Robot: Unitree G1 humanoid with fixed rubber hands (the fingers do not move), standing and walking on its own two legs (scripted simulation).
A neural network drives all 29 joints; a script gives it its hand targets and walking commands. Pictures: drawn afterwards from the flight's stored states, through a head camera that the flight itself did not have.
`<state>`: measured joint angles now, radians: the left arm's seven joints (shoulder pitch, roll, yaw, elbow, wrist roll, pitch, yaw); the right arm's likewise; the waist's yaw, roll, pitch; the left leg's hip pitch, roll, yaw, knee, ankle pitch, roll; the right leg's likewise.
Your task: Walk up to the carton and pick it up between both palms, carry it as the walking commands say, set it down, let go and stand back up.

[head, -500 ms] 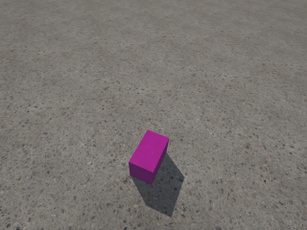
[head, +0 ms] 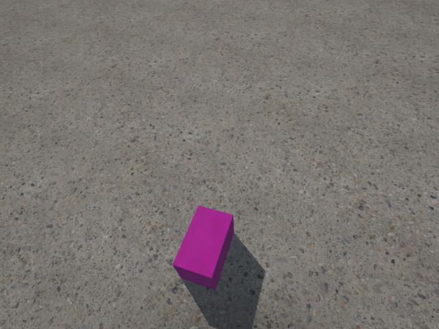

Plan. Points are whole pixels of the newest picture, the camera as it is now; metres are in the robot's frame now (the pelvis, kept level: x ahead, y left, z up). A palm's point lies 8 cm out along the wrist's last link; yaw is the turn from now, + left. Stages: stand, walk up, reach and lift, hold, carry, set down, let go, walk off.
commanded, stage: walk up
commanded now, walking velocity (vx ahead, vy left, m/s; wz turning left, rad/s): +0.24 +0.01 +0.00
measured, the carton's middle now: (206, 246) +0.53 +0.10 -0.67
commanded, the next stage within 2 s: none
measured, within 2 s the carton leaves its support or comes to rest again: neither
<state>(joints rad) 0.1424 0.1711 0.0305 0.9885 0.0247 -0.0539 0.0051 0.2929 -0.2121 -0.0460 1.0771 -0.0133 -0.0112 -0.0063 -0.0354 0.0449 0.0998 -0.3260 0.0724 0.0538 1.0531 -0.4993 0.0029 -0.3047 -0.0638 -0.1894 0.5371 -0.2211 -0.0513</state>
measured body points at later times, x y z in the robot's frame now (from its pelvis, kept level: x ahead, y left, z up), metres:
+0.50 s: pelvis +0.04 +0.06 -0.01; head +0.06 +0.08 +0.44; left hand +0.06 +0.31 -0.17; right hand +0.15 -0.17 -0.14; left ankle +0.09 +0.14 -0.73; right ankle +0.01 -0.08 -0.70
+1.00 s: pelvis +0.03 +0.07 +0.01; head +0.02 +0.07 +0.46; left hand +0.03 +0.29 -0.16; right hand +0.05 -0.17 -0.15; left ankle +0.09 +0.14 -0.73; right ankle -0.01 -0.05 -0.73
